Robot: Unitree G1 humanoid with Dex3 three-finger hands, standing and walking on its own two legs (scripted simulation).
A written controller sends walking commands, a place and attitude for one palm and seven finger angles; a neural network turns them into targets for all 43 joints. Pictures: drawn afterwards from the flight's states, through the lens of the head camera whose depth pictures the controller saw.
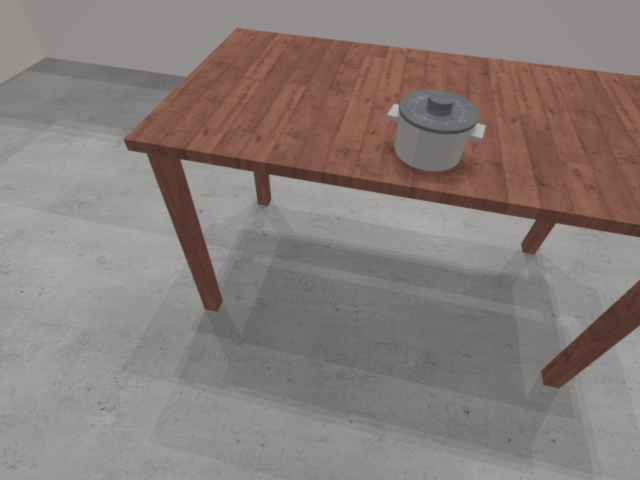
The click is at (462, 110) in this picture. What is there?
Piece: lid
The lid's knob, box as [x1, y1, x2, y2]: [427, 92, 454, 110]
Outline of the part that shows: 429,95 427,104 430,107 437,110 447,110 452,107 454,98 451,95 444,92 433,92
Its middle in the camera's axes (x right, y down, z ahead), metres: +0.24 -0.28 +0.78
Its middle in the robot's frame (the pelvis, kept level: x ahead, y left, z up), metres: +0.79 -0.20 +0.09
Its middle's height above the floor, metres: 0.87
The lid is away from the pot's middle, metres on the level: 0.00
